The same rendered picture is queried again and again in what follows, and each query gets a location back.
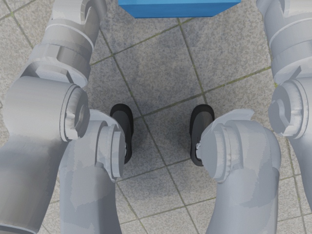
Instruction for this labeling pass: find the robot right upper arm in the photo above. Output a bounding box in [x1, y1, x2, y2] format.
[268, 77, 312, 212]

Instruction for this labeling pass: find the robot right shin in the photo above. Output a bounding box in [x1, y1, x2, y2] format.
[196, 109, 281, 171]

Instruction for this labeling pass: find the robot left upper arm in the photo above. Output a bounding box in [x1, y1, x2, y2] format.
[0, 76, 90, 234]

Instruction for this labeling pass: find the right robot forearm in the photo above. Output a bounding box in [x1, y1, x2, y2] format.
[256, 0, 312, 84]

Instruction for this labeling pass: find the left robot foot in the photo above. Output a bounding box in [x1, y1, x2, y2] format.
[110, 103, 134, 164]

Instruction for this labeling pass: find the left robot forearm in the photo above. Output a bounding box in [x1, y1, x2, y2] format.
[2, 0, 107, 126]

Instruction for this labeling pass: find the carton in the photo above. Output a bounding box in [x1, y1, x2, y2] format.
[118, 0, 241, 19]

